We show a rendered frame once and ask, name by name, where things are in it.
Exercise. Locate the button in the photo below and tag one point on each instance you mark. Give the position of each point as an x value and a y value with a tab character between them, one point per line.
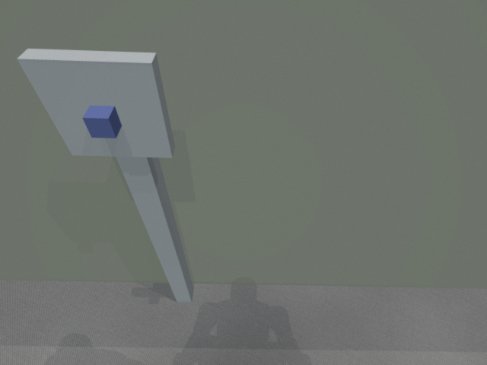
102	121

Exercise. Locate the panel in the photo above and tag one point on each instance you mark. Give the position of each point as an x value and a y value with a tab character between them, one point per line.
68	82

